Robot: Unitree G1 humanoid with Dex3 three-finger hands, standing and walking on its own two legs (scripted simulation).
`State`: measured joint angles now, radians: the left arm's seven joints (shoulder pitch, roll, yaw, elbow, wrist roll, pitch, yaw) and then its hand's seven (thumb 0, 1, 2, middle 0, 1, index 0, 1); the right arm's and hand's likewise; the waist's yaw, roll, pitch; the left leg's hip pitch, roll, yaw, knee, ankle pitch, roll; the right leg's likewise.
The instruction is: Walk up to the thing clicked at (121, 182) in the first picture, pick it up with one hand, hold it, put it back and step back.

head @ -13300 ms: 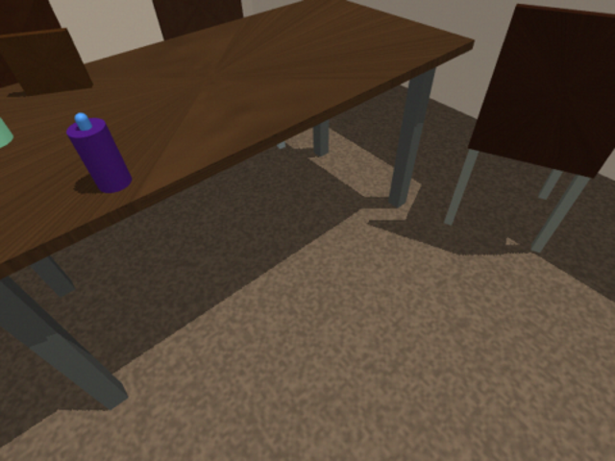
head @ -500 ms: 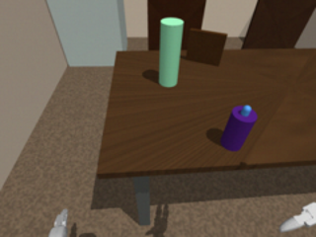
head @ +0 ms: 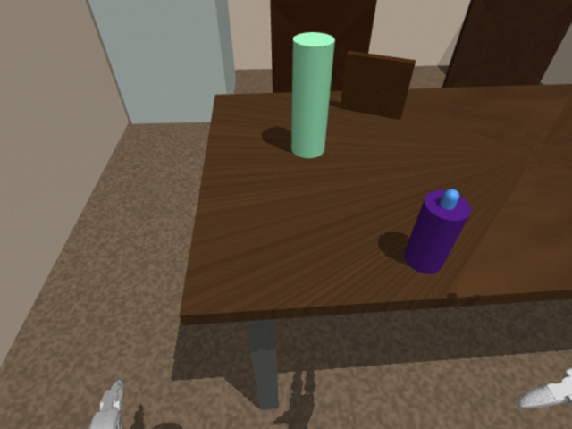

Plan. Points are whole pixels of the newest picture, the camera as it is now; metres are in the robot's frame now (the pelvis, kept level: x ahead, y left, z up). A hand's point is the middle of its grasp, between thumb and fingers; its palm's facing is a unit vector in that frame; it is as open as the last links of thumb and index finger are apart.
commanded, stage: go down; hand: right
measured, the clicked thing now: (436, 227) +0.41 -0.24 +0.06
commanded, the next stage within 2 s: none
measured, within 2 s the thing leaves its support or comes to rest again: neither
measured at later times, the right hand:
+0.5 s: hand out of the picture +0.25 -0.35 +0.14, palm faces +0.28 +0.94 -0.19, open 17.3 cm
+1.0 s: hand out of the picture +0.27 -0.39 +0.15, palm faces +0.26 +0.96 -0.03, open 17.5 cm
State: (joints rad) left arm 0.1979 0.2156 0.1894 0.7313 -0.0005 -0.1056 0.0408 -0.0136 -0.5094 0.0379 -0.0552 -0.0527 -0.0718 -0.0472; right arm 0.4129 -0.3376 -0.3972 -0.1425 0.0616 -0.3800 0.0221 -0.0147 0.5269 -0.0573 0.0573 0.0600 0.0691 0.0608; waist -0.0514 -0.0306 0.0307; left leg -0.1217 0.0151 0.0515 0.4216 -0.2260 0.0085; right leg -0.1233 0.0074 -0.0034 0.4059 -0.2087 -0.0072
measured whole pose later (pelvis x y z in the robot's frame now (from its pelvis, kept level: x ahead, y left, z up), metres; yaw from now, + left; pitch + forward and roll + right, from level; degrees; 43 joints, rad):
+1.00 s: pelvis +0.01 -0.01 +0.00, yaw -1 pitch +2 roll +0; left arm 0.23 0.26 -0.01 0.73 -0.02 -0.21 0.23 -0.01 -0.52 0.04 -0.05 -0.05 -0.07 -0.04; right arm -0.21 -0.68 -0.68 0.68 0.33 -0.03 0.60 -0.02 0.54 -0.05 0.05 0.05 0.05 0.05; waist -0.03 -0.02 -0.05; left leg -0.23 0.01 0.06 0.44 -0.23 0.00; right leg -0.26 0.00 0.01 0.47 -0.24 -0.01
